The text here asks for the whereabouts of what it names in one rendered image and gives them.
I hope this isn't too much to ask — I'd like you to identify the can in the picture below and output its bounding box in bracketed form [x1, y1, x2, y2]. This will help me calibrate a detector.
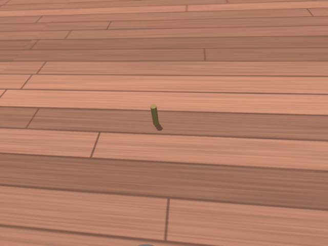
[151, 104, 159, 125]

